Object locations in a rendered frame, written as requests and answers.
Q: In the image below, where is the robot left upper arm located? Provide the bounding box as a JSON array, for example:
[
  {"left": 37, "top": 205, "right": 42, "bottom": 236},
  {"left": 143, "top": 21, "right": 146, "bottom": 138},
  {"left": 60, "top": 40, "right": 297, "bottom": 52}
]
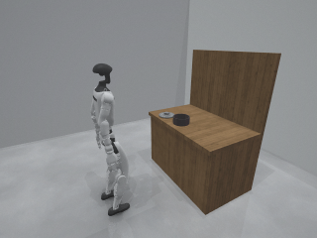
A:
[{"left": 90, "top": 87, "right": 96, "bottom": 116}]

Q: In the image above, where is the table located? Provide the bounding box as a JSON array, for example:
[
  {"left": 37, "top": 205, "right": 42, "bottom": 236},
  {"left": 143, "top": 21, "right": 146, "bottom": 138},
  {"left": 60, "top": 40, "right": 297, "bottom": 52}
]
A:
[{"left": 149, "top": 50, "right": 281, "bottom": 215}]

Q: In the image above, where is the right robot hand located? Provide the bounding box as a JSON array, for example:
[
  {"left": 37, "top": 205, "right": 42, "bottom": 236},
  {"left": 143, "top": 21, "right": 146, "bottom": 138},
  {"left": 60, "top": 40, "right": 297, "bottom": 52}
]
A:
[{"left": 106, "top": 152, "right": 120, "bottom": 173}]

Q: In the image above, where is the lid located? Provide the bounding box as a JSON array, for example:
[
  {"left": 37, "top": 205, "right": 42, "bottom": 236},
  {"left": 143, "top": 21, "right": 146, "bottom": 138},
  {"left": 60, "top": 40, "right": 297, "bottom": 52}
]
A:
[{"left": 158, "top": 112, "right": 174, "bottom": 119}]

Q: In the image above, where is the robot right upper arm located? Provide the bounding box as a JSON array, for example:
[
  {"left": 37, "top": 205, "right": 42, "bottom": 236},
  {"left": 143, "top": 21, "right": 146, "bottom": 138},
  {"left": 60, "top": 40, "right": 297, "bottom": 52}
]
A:
[{"left": 98, "top": 92, "right": 114, "bottom": 127}]

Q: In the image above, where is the right robot forearm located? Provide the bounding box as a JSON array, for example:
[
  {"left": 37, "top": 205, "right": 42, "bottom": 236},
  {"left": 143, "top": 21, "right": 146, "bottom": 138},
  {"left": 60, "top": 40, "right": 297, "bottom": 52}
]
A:
[{"left": 99, "top": 121, "right": 114, "bottom": 154}]

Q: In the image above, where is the left robot forearm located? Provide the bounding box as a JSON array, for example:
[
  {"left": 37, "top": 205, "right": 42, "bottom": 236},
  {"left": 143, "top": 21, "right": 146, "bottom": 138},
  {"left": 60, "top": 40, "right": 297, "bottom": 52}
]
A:
[{"left": 91, "top": 114, "right": 100, "bottom": 135}]

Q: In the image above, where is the robot right shin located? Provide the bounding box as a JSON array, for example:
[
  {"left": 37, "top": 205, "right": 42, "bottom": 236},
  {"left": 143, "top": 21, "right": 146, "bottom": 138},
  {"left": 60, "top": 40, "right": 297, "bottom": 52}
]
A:
[{"left": 113, "top": 175, "right": 129, "bottom": 210}]

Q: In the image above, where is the left robot hand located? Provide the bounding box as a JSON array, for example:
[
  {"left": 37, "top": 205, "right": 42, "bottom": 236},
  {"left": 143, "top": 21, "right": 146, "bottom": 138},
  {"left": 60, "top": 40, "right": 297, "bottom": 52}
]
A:
[{"left": 95, "top": 134, "right": 102, "bottom": 149}]

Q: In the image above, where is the pot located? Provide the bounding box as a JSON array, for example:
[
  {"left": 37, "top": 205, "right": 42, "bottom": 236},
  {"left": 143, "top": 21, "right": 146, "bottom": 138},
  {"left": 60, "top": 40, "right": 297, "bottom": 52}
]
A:
[{"left": 172, "top": 113, "right": 190, "bottom": 127}]

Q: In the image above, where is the robot right foot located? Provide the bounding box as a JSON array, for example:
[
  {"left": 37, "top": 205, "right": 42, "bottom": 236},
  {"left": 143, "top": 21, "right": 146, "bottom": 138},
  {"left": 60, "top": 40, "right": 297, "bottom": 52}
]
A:
[{"left": 108, "top": 203, "right": 130, "bottom": 216}]

